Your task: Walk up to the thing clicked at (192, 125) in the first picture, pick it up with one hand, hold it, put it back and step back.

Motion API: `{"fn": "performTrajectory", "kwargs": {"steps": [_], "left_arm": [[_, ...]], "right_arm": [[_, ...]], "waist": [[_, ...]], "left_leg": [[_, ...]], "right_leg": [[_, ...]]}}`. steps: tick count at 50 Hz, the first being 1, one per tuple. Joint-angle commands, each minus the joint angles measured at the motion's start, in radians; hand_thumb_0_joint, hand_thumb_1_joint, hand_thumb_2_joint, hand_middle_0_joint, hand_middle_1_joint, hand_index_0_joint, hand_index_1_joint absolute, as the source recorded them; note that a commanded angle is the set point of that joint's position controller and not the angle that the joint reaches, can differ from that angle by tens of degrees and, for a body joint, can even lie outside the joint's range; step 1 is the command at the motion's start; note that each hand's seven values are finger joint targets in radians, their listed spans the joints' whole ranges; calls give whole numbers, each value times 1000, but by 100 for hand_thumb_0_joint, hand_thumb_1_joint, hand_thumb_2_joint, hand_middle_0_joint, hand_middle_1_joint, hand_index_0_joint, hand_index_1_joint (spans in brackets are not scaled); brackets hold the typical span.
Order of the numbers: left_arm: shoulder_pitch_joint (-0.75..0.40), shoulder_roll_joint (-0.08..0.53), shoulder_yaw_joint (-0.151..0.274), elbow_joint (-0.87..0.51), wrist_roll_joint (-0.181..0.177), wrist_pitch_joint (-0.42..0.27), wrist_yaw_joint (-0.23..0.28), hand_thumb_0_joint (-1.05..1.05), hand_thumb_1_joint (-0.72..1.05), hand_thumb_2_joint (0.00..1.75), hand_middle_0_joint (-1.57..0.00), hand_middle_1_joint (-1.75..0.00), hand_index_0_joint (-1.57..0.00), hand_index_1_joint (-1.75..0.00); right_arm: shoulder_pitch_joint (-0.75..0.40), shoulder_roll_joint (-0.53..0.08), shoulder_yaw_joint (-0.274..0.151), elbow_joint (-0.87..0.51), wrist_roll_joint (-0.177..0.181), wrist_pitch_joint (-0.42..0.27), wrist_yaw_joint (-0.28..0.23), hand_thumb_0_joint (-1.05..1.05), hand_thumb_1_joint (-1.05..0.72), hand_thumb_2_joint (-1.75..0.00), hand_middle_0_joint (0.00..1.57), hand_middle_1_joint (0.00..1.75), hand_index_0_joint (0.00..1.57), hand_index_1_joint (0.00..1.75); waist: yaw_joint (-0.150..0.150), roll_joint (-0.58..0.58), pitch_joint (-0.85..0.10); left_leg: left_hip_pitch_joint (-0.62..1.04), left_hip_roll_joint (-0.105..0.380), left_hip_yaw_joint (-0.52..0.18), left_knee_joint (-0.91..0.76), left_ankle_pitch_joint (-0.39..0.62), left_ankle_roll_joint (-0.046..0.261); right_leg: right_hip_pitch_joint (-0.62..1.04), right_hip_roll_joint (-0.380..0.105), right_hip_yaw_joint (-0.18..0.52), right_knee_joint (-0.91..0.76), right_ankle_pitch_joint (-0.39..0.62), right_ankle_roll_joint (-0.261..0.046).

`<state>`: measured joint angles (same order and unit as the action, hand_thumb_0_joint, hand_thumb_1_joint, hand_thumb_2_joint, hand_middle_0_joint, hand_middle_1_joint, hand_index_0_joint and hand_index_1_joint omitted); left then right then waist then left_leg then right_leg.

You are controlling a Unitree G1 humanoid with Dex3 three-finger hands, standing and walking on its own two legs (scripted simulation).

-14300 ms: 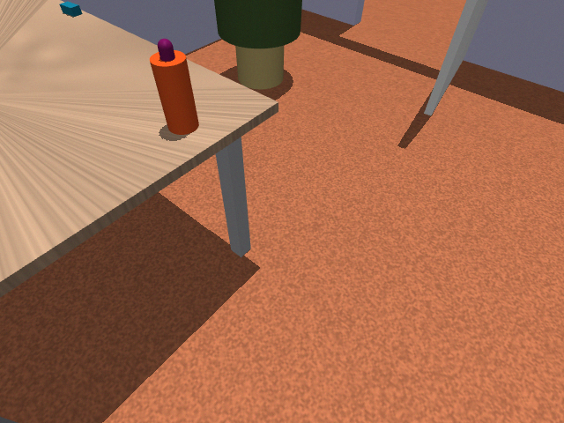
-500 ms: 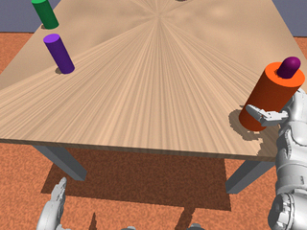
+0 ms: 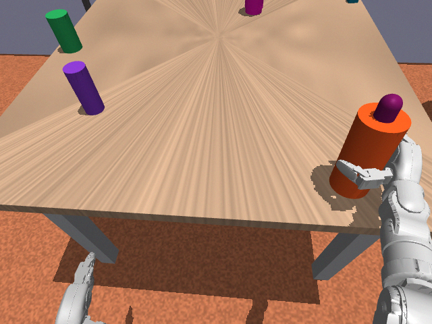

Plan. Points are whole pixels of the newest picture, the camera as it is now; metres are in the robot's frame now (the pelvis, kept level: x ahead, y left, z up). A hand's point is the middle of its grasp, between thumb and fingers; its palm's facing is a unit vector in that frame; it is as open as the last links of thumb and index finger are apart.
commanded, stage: settle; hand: right
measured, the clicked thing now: (367, 147) +0.43 -0.24 +0.10
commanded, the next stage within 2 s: lift in 0.38 s
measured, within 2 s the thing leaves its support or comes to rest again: leaves its support in 0.10 s
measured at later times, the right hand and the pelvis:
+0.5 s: hand (367, 150) +0.42 -0.23 +0.10, palm faces +0.26 +0.97 -0.02, open 10.7 cm; pelvis +0.00 +0.00 +0.01, yaw +0 degrees
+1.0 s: hand (383, 144) +0.37 -0.21 +0.17, palm faces +0.26 +0.96 -0.02, open 10.7 cm; pelvis -0.01 +0.00 +0.02, yaw -1 degrees
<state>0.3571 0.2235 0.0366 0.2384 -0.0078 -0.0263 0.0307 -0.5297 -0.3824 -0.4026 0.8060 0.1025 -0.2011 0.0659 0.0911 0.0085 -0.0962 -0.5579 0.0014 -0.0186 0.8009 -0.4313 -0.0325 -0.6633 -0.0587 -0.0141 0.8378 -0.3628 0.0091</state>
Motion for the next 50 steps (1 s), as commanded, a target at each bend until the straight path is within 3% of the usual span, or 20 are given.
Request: {"fn": "performTrajectory", "kwargs": {"steps": [1,3,6,7,9,12,15,17,18,20,23,24,26,28,30,32,35,38,40,50], "left_arm": [[-24,122,66,-75,-4,-78,17,0,-56,6,-5,-5,-5,-5],[-60,188,105,-119,0,-93,32,0,-55,6,-5,-5,-5,-5],[2,96,55,42,-2,-94,18,0,-55,6,-5,-5,-5,-5],[-87,110,52,-37,-3,-112,20,0,-56,6,-5,-5,-5,-5],[-114,177,90,-100,-6,-121,36,0,-55,6,-5,-5,-5,-5],[-65,88,36,63,-9,-117,24,0,-56,6,-5,-5,-5,-5],[-131,206,109,-57,-6,-135,52,0,-56,6,-5,-5,-5,-5],[22,81,48,160,-7,-114,33,0,-56,6,-5,-5,-5,-5],[-77,68,23,92,-12,-128,29,0,-56,6,-5,-5,-5,-5],[-186,217,124,-63,-7,-150,57,0,-56,6,-5,-4,-5,-5],[-22,91,57,150,-12,-129,38,0,-55,5,-5,-5,-5,-4],[-127,98,47,67,-13,-145,40,0,-56,5,-5,-5,-5,-5],[-156,209,131,-15,-6,-154,58,0,-54,5,-5,-6,-6,-5],[-88,137,88,77,-9,-139,53,0,-53,4,-5,-6,-6,-5],[-189,105,45,27,-11,-159,49,0,-54,5,-5,-6,-6,-5],[-210,130,61,8,-13,-159,60,0,-54,5,-5,-6,-6,-5],[-118,94,55,151,-10,-153,56,0,-54,5,-5,-6,-6,-5],[-176,162,105,87,-8,-164,68,0,-55,5,-5,-6,-6,-5],[-132,139,101,144,-7,-157,66,0,-54,4,-5,-6,-6,-5],[-222,132,98,133,-12,-167,96,0,-54,5,-5,-6,-6,-5]], "right_arm": [[-521,-208,6,-285,71,-114,13,0,-16,-129,125,139,130,139],[-711,-463,-120,-548,62,-139,-6,0,-16,-128,124,138,129,139],[-492,-204,32,-295,63,-94,7,0,-18,-131,122,139,127,139],[-546,-202,25,-368,73,-104,8,0,-17,-130,120,137,125,138],[-735,-486,-120,-644,67,-124,-15,0,-17,-133,121,140,127,141],[-418,-136,56,-265,87,-61,11,0,-17,-133,121,141,127,141],[-721,-480,-109,-642,74,-97,-19,0,-19,-136,121,142,127,142],[-402,-199,30,-291,78,-42,0,0,-19,-137,121,143,127,143],[-447,-154,45,-311,90,-53,0,0,-21,-138,121,144,127,144],[-762,-496,-130,-667,77,-101,-32,0,-22,-137,122,144,128,144],[-434,-229,1,-324,81,-38,-15,0,-19,-139,121,145,127,145],[-494,-214,-2,-344,90,-50,-14,0,-19,-141,119,146,125,146],[-696,-478,-133,-624,74,-73,-41,0,-16,-135,123,144,129,144],[-519,-280,-20,-505,86,-36,-36,0,-16,-134,123,142,128,142],[-532,-164,45,-464,88,-38,-36,0,-12,-131,121,140,126,140],[-649,-368,-54,-666,74,-54,-52,0,-17,-134,123,142,128,142],[-450,-141,81,-497,88,-4,-36,0,-12,-134,122,143,128,143],[-543,-313,-21,-700,82,4,-62,0,-16,-134,124,143,129,143],[-448,-201,33,-635,93,42,-70,0,-14,-134,123,144,129,144],[-450,-185,39,-895,112,167,-108,0,-14,-133,124,143,129,143]], "waist": [[24,-98,-362],[-17,-206,-545],[20,-148,-304],[14,-125,-399],[-31,-241,-606],[15,-90,-289],[-30,-229,-593],[0,-142,-259],[9,-105,-275],[-30,-206,-574],[-9,-113,-260],[2,-67,-335],[-29,-200,-568],[-25,-128,-356],[-14,-93,-369],[-57,-187,-496],[-22,-172,-334],[-56,-201,-469],[-40,-152,-354],[-67,-103,-306]], "left_leg": [[16,-32,47,-110,359,28],[66,-22,33,-105,405,31],[-2,-30,44,-123,367,27],[37,-28,43,-124,392,24],[114,-19,30,-111,483,27],[35,-31,48,-144,382,23],[127,-20,36,-135,454,30],[56,-29,49,-160,381,27],[63,-27,47,-165,376,22],[167,-15,34,-155,443,27],[99,-21,40,-174,409,18],[129,-21,38,-180,425,13],[182,-16,30,-159,507,22],[155,-21,38,-184,457,22],[162,-27,46,-194,412,22],[188,-23,39,-190,427,34],[142,-28,53,-208,403,32],[208,-24,50,-208,450,32],[191,-31,61,-225,412,31],[235,-21,57,-281,341,28]], "right_leg": [[384,30,13,-92,346,-27],[494,31,6,-83,408,-24],[418,30,8,-103,368,-26],[444,27,10,-97,394,-28],[562,32,6,-78,499,-24],[414,30,10,-122,373,-28],[572,32,7,-109,461,-21],[433,33,4,-145,368,-22],[410,31,5,-150,339,-26],[547,33,-2,-134,413,-20],[414,37,-3,-154,346,-28],[432,34,-2,-153,355,-32],[571,35,-1,-131,481,-23],[489,38,-3,-162,409,-22],[475,30,2,-182,367,-23],[558,31,-3,-179,412,-13],[532,27,3,-203,402,-11],[596,31,-2,-205,458,-8],[560,27,4,-231,412,-8],[576,34,-3,-297,285,-10]]}}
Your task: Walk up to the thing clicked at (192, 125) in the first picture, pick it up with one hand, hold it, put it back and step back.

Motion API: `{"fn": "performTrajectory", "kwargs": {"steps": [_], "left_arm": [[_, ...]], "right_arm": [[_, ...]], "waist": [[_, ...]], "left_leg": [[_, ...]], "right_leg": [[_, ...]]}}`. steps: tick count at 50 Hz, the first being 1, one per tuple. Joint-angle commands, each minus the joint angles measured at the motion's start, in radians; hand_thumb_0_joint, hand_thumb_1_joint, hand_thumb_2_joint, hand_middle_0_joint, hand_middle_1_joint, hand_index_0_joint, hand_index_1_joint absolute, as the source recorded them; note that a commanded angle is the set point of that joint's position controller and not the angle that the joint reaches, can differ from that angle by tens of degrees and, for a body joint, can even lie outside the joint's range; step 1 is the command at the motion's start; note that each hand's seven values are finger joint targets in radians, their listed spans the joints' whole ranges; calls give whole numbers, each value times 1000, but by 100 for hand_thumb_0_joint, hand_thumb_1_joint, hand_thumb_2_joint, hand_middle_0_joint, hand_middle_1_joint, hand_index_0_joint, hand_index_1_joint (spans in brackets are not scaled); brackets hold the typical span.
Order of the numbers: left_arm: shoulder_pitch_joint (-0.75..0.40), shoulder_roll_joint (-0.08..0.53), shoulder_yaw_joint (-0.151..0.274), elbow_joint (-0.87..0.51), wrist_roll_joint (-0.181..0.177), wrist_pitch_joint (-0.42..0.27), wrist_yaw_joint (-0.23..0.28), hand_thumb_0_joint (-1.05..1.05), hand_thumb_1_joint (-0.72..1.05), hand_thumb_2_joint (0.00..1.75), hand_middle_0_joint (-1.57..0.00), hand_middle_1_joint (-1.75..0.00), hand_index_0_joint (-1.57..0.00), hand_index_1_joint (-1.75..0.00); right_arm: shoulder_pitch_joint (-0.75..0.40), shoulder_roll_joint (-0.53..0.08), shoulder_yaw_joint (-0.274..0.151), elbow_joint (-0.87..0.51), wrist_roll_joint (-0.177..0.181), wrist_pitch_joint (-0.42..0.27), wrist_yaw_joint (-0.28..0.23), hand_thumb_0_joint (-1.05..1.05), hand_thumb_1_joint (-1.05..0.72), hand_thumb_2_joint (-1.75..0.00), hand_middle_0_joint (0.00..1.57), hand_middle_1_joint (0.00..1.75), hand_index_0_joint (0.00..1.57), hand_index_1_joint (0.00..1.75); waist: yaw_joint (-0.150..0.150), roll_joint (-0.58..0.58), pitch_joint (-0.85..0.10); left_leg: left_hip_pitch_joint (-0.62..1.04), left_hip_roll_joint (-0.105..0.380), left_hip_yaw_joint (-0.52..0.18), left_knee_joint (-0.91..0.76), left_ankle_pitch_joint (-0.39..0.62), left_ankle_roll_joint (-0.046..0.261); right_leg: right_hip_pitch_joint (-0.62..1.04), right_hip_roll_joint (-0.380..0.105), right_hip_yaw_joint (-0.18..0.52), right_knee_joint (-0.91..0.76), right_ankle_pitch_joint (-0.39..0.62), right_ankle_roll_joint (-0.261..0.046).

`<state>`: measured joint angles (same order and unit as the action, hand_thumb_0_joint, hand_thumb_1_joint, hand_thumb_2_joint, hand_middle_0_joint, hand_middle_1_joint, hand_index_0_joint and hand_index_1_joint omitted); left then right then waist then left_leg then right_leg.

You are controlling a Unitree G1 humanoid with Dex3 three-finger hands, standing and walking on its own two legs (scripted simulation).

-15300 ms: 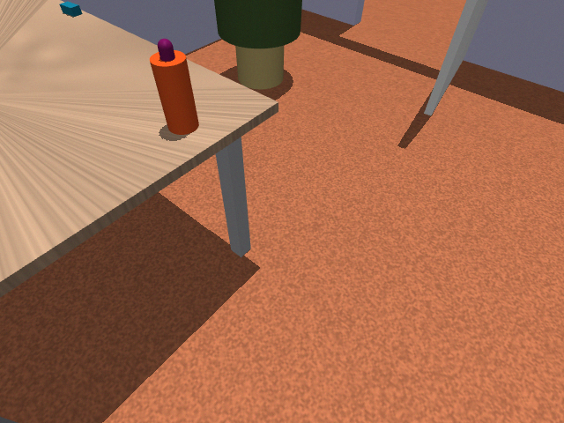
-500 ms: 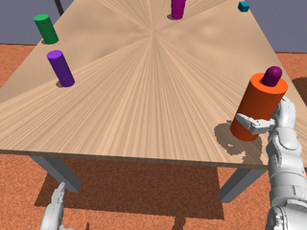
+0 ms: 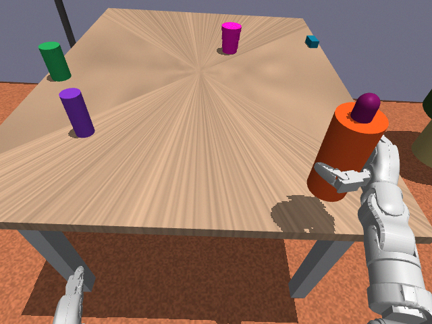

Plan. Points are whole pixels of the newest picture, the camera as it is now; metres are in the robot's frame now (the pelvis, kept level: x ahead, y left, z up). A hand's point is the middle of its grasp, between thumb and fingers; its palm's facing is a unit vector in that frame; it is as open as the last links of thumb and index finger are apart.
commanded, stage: lift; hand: right
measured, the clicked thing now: (345, 148) +0.38 -0.21 +0.17
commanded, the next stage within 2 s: hold in 0.80 s
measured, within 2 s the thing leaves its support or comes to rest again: neither
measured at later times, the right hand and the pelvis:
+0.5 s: hand (342, 156) +0.34 -0.18 +0.20, palm faces +0.23 +0.97 -0.03, open 10.8 cm; pelvis -0.01 +0.01 +0.01, yaw -1 degrees
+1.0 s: hand (347, 144) +0.33 -0.17 +0.23, palm faces +0.22 +0.97 -0.03, open 10.8 cm; pelvis -0.01 +0.01 +0.01, yaw -1 degrees
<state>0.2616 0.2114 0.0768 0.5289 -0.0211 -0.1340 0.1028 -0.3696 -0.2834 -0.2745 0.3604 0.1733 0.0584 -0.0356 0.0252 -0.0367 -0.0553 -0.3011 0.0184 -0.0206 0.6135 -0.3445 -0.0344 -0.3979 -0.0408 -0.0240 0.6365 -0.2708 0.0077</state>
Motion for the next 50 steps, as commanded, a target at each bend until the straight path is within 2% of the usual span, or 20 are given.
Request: {"fn": "performTrajectory", "kwargs": {"steps": [1,4,6,8,10,11,13,14,15,20,24,25,28,30,31,33,34,38,46,50], "left_arm": [[-120,127,41,-159,0,-58,22,0,-54,4,-5,-6,-6,-5],[-115,111,28,-134,2,-61,26,0,-53,4,-5,-6,-6,-5],[-115,158,65,-136,1,-62,33,0,-54,4,-5,-6,-6,-5],[-119,128,36,-129,1,-64,27,0,-54,4,-5,-5,-6,-5],[-116,129,41,-118,0,-62,28,0,-54,4,-5,-5,-6,-5],[-132,95,6,-140,1,-65,23,0,-54,5,-5,-5,-5,-5],[-126,162,66,-146,0,-65,32,0,-55,5,-5,-5,-5,-5],[-123,132,38,-147,1,-64,28,0,-55,5,-5,-5,-5,-5],[-113,121,27,-132,0,-62,27,0,-54,5,-5,-5,-5,-5],[-161,120,21,-160,2,-68,37,0,-54,5,-5,-5,-5,-5],[-163,118,19,-122,1,-73,43,0,-54,4,-5,-5,-6,-5],[-164,162,60,-120,3,-73,49,0,-54,4,-5,-5,-5,-5],[-178,112,6,-142,0,-82,47,0,-54,4,-5,-6,-6,-5],[-168,115,10,-113,-3,-81,48,0,-54,4,-5,-6,-6,-5],[-158,150,45,-98,0,-82,50,0,-54,4,-5,-6,-6,-5],[-150,117,11,-90,0,-84,45,0,-54,4,-5,-6,-6,-5],[-177,127,19,-109,-1,-90,43,0,-54,4,-5,-6,-6,-5],[-145,145,39,-106,-2,-95,43,0,-54,4,-5,-6,-6,-5],[-170,118,13,-103,-3,-111,37,0,-55,5,-5,-6,-5,-5],[-199,141,31,-72,-1,-113,39,0,-55,5,-5,-6,-5,-6]], "right_arm": [[-612,-242,-58,-451,44,-73,-3,0,-15,-134,125,145,130,145],[-590,-200,-30,-451,42,-17,5,0,-14,-134,125,144,130,145],[-599,-239,-57,-486,46,16,8,0,-13,-134,125,145,131,145],[-560,-204,-44,-479,46,52,14,0,-15,-135,127,147,132,147],[-568,-233,-77,-511,54,73,10,0,-10,-135,125,146,131,146],[-545,-207,-61,-521,52,87,11,0,-12,-134,125,145,131,145],[-568,-260,-107,-575,59,109,2,0,-9,-134,124,145,130,145],[-553,-226,-79,-577,57,118,0,0,-8,-133,123,144,129,144],[-570,-242,-93,-620,61,123,-6,0,-7,-132,123,143,128,143],[-566,-228,-82,-726,57,161,-31,0,-7,-131,121,142,127,142],[-568,-228,-78,-757,60,199,-39,0,-7,-130,121,142,127,142],[-547,-226,-76,-753,57,210,-41,0,-7,-131,122,143,127,143],[-540,-194,-55,-772,61,242,-36,0,-7,-132,122,143,128,143],[-538,-208,-67,-761,63,262,-34,0,-6,-132,121,143,128,143],[-532,-211,-71,-736,63,274,-34,0,-7,-132,121,143,127,143],[-538,-191,-57,-738,62,287,-30,0,-7,-133,122,144,128,144],[-545,-214,-86,-755,62,290,-32,0,-7,-133,121,143,128,143],[-543,-202,-78,-765,68,320,-27,0,-7,-132,120,143,127,143],[-550,-190,-76,-832,71,358,-32,0,-9,-133,122,144,129,144],[-558,-216,-90,-840,68,374,-32,0,-10,-133,123,144,129,144]], "waist": [[7,-41,-317],[6,-54,-311],[8,-51,-285],[-2,-40,-266],[-12,-25,-270],[-20,-11,-281],[-16,4,-284],[-19,-3,-292],[-21,-10,-276],[-32,-29,-285],[-24,-56,-276],[-16,-31,-277],[-25,-24,-279],[-24,-27,-253],[-10,-20,-245],[-15,-25,-236],[-31,-7,-234],[-14,-7,-242],[-37,-16,-254],[-42,-33,-262]], "left_leg": [[-32,-39,62,-100,247,29],[-31,-36,66,-108,243,29],[-38,-35,68,-126,194,29],[-34,-32,68,-138,185,28],[-10,-30,67,-144,186,26],[9,-27,63,-142,217,25],[7,-25,60,-146,221,22],[25,-23,58,-145,245,23],[19,-24,62,-149,235,22],[40,-20,56,-159,219,26],[24,-22,59,-166,194,29],[17,-25,61,-165,192,29],[42,-22,64,-170,218,27],[27,-23,65,-174,207,25],[17,-23,64,-178,197,24],[18,-23,68,-179,197,24],[23,-22,69,-181,180,23],[24,-23,73,-173,228,22],[36,-24,79,-166,230,26],[39,-23,73,-164,227,29]], "right_leg": [[307,16,7,-103,182,-10],[326,17,7,-114,178,-7],[317,19,5,-133,122,-8],[308,25,2,-139,113,-9],[297,30,0,-139,113,-12],[298,33,-3,-131,147,-13],[313,33,-3,-132,149,-14],[310,37,-6,-128,173,-15],[310,38,-6,-131,160,-16],[319,39,-6,-140,150,-14],[342,35,-2,-148,127,-14],[342,33,0,-155,125,-14],[337,36,-1,-147,156,-17],[337,37,-1,-151,143,-19],[336,35,-2,-157,129,-18],[331,37,-2,-159,131,-18],[321,36,-1,-161,121,-17],[344,36,-2,-156,162,-19],[344,34,2,-152,180,-16],[342,36,2,-151,179,-15]]}}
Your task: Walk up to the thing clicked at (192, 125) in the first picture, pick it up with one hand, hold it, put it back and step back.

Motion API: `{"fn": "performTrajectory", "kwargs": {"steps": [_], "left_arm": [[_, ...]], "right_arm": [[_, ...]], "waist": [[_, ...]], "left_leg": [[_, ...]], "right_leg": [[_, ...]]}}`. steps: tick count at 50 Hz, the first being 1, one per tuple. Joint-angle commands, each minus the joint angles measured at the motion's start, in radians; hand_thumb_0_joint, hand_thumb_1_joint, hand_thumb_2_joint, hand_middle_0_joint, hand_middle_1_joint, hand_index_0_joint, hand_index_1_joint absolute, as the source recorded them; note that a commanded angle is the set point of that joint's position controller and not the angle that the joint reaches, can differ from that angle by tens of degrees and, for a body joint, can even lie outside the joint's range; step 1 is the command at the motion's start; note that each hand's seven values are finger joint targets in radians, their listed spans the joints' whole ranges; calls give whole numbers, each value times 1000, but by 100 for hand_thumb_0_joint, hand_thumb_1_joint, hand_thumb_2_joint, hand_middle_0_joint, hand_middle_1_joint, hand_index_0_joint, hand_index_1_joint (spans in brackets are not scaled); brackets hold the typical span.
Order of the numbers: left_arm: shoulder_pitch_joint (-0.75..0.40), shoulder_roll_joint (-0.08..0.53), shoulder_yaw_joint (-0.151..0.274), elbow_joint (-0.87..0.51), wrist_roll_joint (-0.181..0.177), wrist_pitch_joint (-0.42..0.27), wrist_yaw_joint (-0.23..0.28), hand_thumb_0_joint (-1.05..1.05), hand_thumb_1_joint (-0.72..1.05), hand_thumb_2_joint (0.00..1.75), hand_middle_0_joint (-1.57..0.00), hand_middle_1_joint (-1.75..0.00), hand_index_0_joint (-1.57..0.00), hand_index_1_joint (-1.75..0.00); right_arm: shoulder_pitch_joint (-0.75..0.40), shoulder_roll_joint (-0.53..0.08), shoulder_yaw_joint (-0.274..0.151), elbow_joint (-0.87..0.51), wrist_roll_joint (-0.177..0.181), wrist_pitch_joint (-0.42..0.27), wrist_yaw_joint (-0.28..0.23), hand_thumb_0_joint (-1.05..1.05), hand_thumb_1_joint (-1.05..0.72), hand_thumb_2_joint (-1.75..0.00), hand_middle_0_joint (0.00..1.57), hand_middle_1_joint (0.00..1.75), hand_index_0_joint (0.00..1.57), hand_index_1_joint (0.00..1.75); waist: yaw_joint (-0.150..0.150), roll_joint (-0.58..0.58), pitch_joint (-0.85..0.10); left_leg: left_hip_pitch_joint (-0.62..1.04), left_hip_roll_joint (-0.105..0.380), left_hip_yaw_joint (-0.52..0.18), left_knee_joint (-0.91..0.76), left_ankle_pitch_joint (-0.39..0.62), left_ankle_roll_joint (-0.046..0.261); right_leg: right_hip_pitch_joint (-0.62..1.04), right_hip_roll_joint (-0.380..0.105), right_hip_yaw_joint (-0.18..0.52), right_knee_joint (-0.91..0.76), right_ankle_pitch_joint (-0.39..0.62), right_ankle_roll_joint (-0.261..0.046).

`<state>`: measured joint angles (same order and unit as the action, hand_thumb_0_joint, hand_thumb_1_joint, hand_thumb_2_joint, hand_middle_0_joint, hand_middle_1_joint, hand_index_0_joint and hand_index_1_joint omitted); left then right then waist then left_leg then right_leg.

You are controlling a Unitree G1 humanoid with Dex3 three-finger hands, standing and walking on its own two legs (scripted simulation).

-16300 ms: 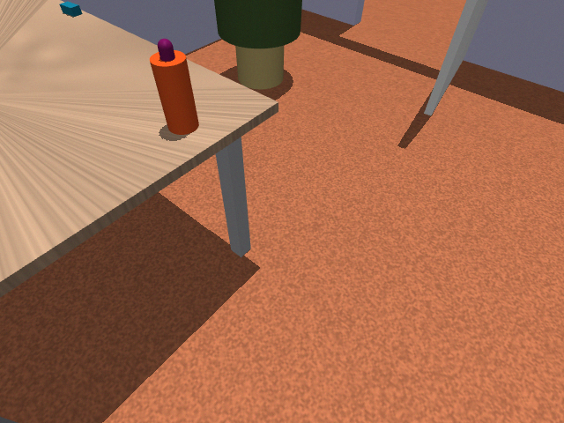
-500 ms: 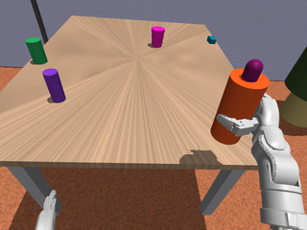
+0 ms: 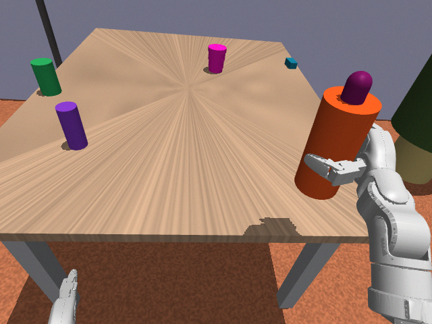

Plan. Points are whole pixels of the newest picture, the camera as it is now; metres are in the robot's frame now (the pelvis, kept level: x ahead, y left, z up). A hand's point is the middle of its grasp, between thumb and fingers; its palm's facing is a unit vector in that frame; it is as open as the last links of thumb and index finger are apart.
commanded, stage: hold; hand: right
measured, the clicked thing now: (335, 137) +0.34 -0.17 +0.24
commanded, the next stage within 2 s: none
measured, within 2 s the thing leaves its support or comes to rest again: neither
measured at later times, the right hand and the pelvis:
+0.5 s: hand (342, 140) +0.33 -0.18 +0.24, palm faces +0.20 +0.98 -0.05, open 10.8 cm; pelvis +0.00 +0.00 +0.00, yaw -1 degrees
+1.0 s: hand (344, 150) +0.32 -0.18 +0.23, palm faces +0.19 +0.98 -0.04, open 10.8 cm; pelvis +0.00 -0.01 +0.00, yaw +0 degrees
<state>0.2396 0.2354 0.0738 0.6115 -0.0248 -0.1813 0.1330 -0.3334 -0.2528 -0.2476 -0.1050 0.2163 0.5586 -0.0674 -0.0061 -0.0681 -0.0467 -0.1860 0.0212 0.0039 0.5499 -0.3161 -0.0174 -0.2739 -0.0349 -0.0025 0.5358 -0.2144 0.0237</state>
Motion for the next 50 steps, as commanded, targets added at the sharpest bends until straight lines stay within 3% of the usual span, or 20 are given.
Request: {"fn": "performTrajectory", "kwargs": {"steps": [1,3,4,5,7,10,12,20,22,24,26,27,28,32,34,41,42,47,49,50], "left_arm": [[-179,119,37,-169,6,-65,10,0,-55,5,-5,-6,-6,-6],[-174,120,33,-167,3,-70,10,0,-55,5,-5,-6,-5,-6],[-158,117,33,-164,5,-68,10,0,-55,5,-5,-6,-6,-6],[-155,77,-1,-144,2,-64,8,0,-55,5,-5,-6,-6,-6],[-159,123,40,-151,1,-68,14,0,-55,5,-5,-6,-6,-6],[-158,147,66,-138,3,-69,15,0,-55,5,-5,-6,-6,-6],[-150,100,18,-139,3,-69,11,0,-55,5,-5,-6,-6,-6],[-189,145,55,-136,1,-85,18,0,-55,5,-5,-6,-6,-6],[-188,95,10,-141,-1,-91,11,0,-55,5,-5,-6,-5,-6],[-179,129,46,-138,0,-93,16,0,-55,5,-5,-6,-6,-6],[-167,106,21,-116,0,-86,13,0,-55,5,-5,-6,-6,-6],[-184,134,48,-119,-1,-92,15,0,-55,5,-5,-6,-6,-6],[-166,154,68,-126,0,-92,16,0,-54,5,-5,-6,-6,-6],[-153,111,33,-140,0,-94,10,0,-55,5,-5,-6,-6,-6],[-161,94,16,-152,-3,-89,6,0,-55,5,-5,-6,-6,-6],[-194,144,59,-142,-1,-93,6,0,-55,5,-5,-6,-5,-6],[-187,116,35,-158,-1,-96,4,0,-55,5,-5,-6,-5,-6],[-175,109,26,-123,1,-102,9,0,-55,5,-5,-6,-6,-6],[-165,143,58,-127,2,-108,15,0,-55,5,-6,-6,-6,-6],[-162,155,67,-134,4,-108,15,0,-55,5,-5,-6,-6,-6]], "right_arm": [[-589,-232,-102,-405,22,-123,1,0,-9,-133,122,143,128,143],[-583,-248,-128,-414,29,-111,-3,0,-12,-132,122,142,128,142],[-571,-231,-110,-409,27,-105,-2,0,-10,-133,122,143,128,143],[-570,-232,-115,-402,31,-100,-1,0,-11,-133,122,143,129,143],[-575,-265,-141,-411,35,-91,-3,0,-9,-133,122,144,128,144],[-566,-257,-139,-431,37,-77,-4,0,-11,-134,123,144,129,144],[-569,-250,-134,-447,38,-74,-4,0,-14,-132,122,143,128,143],[-600,-250,-128,-453,38,-25,5,0,-12,-133,122,143,128,143],[-618,-229,-105,-469,41,-21,10,0,-12,-133,122,143,128,143],[-611,-245,-125,-422,41,-12,12,0,-13,-134,123,144,129,144],[-602,-227,-110,-378,41,3,18,0,-13,-133,123,143,129,143],[-606,-260,-142,-391,45,7,16,0,-11,-133,122,143,128,143],[-631,-278,-154,-405,43,9,15,0,-11,-133,122,143,128,143],[-604,-268,-173,-427,47,15,11,0,-11,-131,121,142,127,142],[-598,-260,-161,-436,46,18,14,0,-12,-133,122,143,128,143],[-590,-256,-146,-460,33,16,14,0,-12,-132,122,143,128,143],[-600,-228,-112,-496,34,15,17,0,-11,-132,123,143,129,143],[-556,-214,-105,-407,36,14,23,0,-12,-134,123,145,130,145],[-585,-262,-145,-456,38,7,16,0,-11,-133,122,143,128,143],[-569,-251,-136,-460,36,5,13,0,-12,-133,122,143,128,143]], "waist": [[-5,-7,-309],[-18,14,-285],[-1,15,-293],[-12,8,-273],[-5,18,-273],[2,11,-282],[-8,18,-278],[2,6,-262],[-5,11,-261],[2,39,-266],[7,30,-252],[-7,30,-259],[7,16,-278],[-14,41,-290],[-19,38,-288],[-13,-1,-284],[-8,-12,-271],[5,33,-247],[0,2,-279],[4,3,-291]], "left_leg": [[-72,-26,49,-98,215,12],[-58,-28,57,-97,212,10],[-59,-26,54,-100,217,10],[-56,-22,51,-102,229,7],[-60,-23,49,-105,217,7],[-67,-24,51,-103,219,7],[-65,-24,53,-99,235,7],[-82,-22,53,-100,219,7],[-77,-25,61,-98,199,8],[-80,-29,63,-98,191,7],[-86,-23,58,-101,206,4],[-78,-26,62,-99,194,3],[-80,-23,56,-99,210,5],[-51,-20,58,-90,259,2],[-54,-21,58,-86,268,3],[-84,-29,61,-86,193,14],[-91,-29,63,-89,175,15],[-97,-31,59,-98,173,8],[-89,-30,58,-93,185,9],[-89,-30,58,-91,194,10]], "right_leg": [[243,29,-17,-46,140,-30],[218,30,-17,-49,139,-31],[224,30,-18,-48,141,-33],[210,36,-21,-40,149,-36],[215,35,-24,-45,138,-34],[219,36,-24,-44,137,-33],[215,37,-22,-37,158,-35],[216,37,-20,-39,147,-34],[211,34,-17,-44,128,-33],[215,31,-14,-47,122,-31],[201,36,-17,-41,132,-34],[204,35,-17,-43,124,-32],[224,36,-20,-39,137,-31],[215,40,-24,-23,188,-34],[209,38,-23,-24,200,-34],[225,25,-13,-41,140,-24],[224,24,-11,-46,121,-25],[213,25,-12,-44,111,-29],[232,26,-14,-40,122,-27],[238,27,-12,-40,135,-26]]}}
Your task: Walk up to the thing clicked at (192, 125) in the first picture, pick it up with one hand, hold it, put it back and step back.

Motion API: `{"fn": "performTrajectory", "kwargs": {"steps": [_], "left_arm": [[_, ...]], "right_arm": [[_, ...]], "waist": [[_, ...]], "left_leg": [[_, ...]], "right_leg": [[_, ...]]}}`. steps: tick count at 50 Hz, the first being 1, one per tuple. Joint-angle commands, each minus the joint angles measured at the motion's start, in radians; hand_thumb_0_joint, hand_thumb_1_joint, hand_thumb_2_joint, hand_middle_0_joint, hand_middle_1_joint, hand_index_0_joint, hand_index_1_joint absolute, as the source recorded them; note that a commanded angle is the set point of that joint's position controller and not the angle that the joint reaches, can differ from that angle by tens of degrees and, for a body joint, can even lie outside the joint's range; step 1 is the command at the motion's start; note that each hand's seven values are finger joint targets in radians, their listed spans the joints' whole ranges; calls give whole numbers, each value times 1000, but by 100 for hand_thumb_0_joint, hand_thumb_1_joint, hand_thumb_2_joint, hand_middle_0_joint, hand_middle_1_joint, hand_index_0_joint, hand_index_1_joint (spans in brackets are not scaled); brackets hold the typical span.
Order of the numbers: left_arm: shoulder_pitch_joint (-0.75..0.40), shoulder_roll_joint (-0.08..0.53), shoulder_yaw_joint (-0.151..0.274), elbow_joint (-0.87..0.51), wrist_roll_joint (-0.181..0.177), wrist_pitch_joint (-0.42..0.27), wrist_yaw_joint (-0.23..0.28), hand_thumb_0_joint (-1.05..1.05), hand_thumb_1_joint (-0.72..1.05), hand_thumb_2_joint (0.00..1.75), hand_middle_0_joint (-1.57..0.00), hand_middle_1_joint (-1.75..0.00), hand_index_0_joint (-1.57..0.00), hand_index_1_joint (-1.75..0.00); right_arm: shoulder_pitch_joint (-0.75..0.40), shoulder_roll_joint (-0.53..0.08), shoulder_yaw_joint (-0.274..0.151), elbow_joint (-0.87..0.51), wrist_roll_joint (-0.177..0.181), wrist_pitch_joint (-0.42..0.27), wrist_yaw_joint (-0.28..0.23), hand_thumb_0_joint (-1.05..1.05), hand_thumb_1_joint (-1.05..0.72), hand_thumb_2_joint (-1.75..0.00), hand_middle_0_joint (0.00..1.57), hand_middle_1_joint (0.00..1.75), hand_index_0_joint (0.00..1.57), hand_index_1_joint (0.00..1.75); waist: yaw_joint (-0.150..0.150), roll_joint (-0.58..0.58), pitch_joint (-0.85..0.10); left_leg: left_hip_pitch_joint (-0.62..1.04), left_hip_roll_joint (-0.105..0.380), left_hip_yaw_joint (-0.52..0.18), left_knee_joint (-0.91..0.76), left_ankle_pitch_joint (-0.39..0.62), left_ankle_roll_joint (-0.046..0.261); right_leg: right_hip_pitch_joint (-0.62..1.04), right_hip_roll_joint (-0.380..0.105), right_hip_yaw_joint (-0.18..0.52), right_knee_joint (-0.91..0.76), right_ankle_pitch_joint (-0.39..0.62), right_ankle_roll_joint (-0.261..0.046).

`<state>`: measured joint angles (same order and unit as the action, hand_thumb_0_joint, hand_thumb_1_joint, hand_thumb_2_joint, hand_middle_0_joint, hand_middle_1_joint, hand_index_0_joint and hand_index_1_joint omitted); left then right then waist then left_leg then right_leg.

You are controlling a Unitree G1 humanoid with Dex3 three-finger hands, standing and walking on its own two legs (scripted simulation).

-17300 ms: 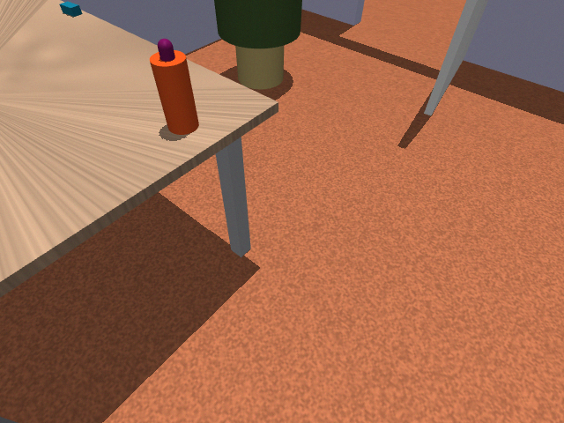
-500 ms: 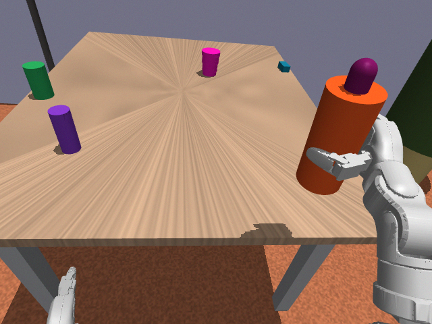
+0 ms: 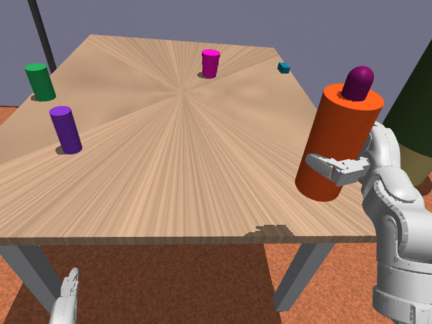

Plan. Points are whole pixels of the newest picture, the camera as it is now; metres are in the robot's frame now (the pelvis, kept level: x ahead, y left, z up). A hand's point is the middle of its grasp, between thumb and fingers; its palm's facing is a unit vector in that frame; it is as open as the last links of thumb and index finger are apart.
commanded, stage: hold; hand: right
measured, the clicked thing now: (336, 136) +0.33 -0.17 +0.26
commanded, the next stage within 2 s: crouch in 1.50 s
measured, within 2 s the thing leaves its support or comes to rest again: neither
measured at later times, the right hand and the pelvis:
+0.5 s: hand (335, 145) +0.32 -0.17 +0.25, palm faces +0.18 +0.98 -0.04, open 10.8 cm; pelvis -0.01 +0.00 +0.00, yaw +0 degrees
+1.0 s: hand (334, 155) +0.31 -0.17 +0.23, palm faces +0.19 +0.98 -0.04, open 10.8 cm; pelvis -0.01 +0.01 +0.00, yaw +0 degrees
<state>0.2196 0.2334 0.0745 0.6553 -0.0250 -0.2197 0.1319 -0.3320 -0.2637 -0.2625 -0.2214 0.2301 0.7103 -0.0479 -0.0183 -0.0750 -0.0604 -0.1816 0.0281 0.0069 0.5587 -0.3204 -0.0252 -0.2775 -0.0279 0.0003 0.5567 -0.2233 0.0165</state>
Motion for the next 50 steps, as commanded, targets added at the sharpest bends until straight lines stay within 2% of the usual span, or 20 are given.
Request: {"fn": "performTrajectory", "kwargs": {"steps": [1,7,9,12,14,17,19,25,27,29,30,31,32,33,34,38,44,45,47,50], "left_arm": [[-139,140,48,-184,3,-71,14,0,-55,5,-6,-6,-6,-6],[-140,101,23,-180,2,-84,19,0,-55,5,-5,-6,-6,-6],[-156,143,62,-180,6,-86,27,0,-55,5,-5,-6,-6,-6],[-177,93,12,-151,7,-88,24,0,-54,5,-5,-6,-6,-6],[-192,112,25,-175,9,-91,30,0,-55,5,-5,-6,-6,-6],[-192,117,25,-141,6,-88,32,0,-54,5,-5,-6,-6,-5],[-183,156,59,-139,11,-87,36,0,-55,5,-5,-6,-6,-6],[-146,100,17,-155,2,-83,22,0,-55,5,-5,-6,-6,-6],[-143,115,32,-168,4,-85,22,0,-55,5,-5,-6,-5,-6],[-155,140,54,-178,3,-90,21,0,-55,5,-5,-6,-5,-6],[-154,114,31,-171,1,-89,18,0,-55,5,-5,-6,-5,-6],[-154,119,39,-161,4,-87,19,0,-55,5,-5,-6,-5,-6],[-175,127,42,-175,1,-92,20,0,-55,5,-5,-6,-5,-6],[-172,105,23,-172,3,-92,16,0,-55,5,-5,-6,-5,-6],[-168,97,14,-165,4,-89,19,0,-55,5,-5,-6,-5,-6],[-185,148,52,-190,6,-96,23,0,-55,5,-5,-6,-5,-6],[-118,97,24,-156,8,-91,25,0,-55,5,-5,-6,-5,-6],[-134,116,40,-176,7,-90,26,0,-56,6,-6,-6,-5,-6],[-141,114,37,-181,7,-92,27,0,-55,5,-5,-6,-5,-6],[-167,122,42,-169,7,-101,30,0,-55,5,-5,-6,-5,-6]], "right_arm": [[-579,-249,-130,-384,26,-154,-10,0,-15,-132,122,142,128,142],[-566,-234,-116,-386,32,-168,-14,0,-14,-134,124,144,130,144],[-560,-239,-128,-392,35,-165,-18,0,-12,-134,123,145,130,145],[-564,-226,-112,-377,30,-160,-17,0,-14,-132,123,143,129,143],[-580,-210,-92,-346,28,-147,-16,0,-11,-132,121,142,127,142],[-590,-248,-121,-322,28,-136,-12,0,-13,-131,122,142,128,142],[-573,-265,-143,-287,24,-135,-11,0,-11,-130,120,141,126,141],[-587,-273,-162,-289,35,-141,2,0,-15,-131,122,141,128,141],[-605,-256,-137,-304,29,-146,5,0,-12,-131,121,141,127,141],[-597,-263,-143,-319,27,-150,5,0,-12,-130,121,140,127,140],[-586,-247,-128,-320,28,-150,8,0,-13,-130,122,141,127,141],[-599,-240,-118,-331,23,-151,7,0,-12,-130,121,140,127,140],[-574,-230,-122,-304,29,-148,11,0,-11,-130,121,140,127,140],[-590,-212,-90,-340,21,-152,12,0,-10,-129,120,140,126,140],[-580,-233,-122,-311,25,-149,11,0,-11,-129,120,139,126,140],[-572,-233,-115,-344,25,-150,9,0,-10,-130,120,140,126,140],[-535,-261,-161,-360,33,-167,-7,0,-13,-131,122,142,128,142],[-542,-277,-167,-388,35,-170,-8,0,-15,-132,123,143,129,143],[-531,-236,-135,-407,37,-170,-9,0,-15,-132,123,143,129,143],[-533,-228,-128,-387,38,-169,-11,0,-14,-132,124,143,130,143]], "waist": [[7,4,-257],[8,8,-237],[17,21,-249],[3,0,-227],[17,15,-234],[2,1,-217],[7,42,-233],[-3,44,-224],[11,22,-244],[10,30,-232],[2,0,-214],[15,0,-217],[5,27,-208],[12,-2,-221],[6,25,-221],[11,16,-245],[3,19,-259],[-1,8,-257],[11,33,-234],[8,5,-208]], "left_leg": [[-89,-35,56,-102,183,19],[-103,-37,55,-104,165,17],[-94,-37,53,-107,166,16],[-93,-33,48,-111,140,18],[-104,-37,55,-113,136,16],[-98,-34,50,-117,129,15],[-95,-37,52,-112,138,14],[-85,-34,49,-108,171,12],[-97,-35,48,-108,182,15],[-101,-35,48,-108,159,16],[-100,-34,47,-111,144,18],[-106,-32,45,-113,145,18],[-108,-37,51,-114,125,16],[-107,-34,47,-113,139,19],[-91,-31,43,-116,151,14],[-104,-38,54,-110,126,18],[-82,-35,47,-104,184,13],[-80,-36,49,-103,177,15],[-92,-36,47,-106,161,13],[-108,-40,50,-112,127,16]], "right_leg": [[223,23,-18,-62,124,-19],[212,19,-16,-64,98,-21],[209,21,-18,-63,97,-23],[192,26,-19,-65,68,-21],[201,21,-15,-69,64,-20],[192,25,-18,-71,55,-21],[196,24,-16,-71,67,-21],[187,29,-25,-62,103,-25],[214,25,-23,-64,113,-23],[203,25,-23,-68,89,-23],[191,26,-25,-71,76,-21],[188,28,-25,-69,75,-23],[193,22,-20,-72,56,-22],[193,25,-22,-71,71,-22],[185,27,-23,-64,80,-25],[213,21,-17,-73,58,-18],[215,25,-23,-54,110,-22],[205,26,-22,-58,106,-22],[198,24,-24,-62,89,-23],[192,21,-19,-70,54,-21]]}}
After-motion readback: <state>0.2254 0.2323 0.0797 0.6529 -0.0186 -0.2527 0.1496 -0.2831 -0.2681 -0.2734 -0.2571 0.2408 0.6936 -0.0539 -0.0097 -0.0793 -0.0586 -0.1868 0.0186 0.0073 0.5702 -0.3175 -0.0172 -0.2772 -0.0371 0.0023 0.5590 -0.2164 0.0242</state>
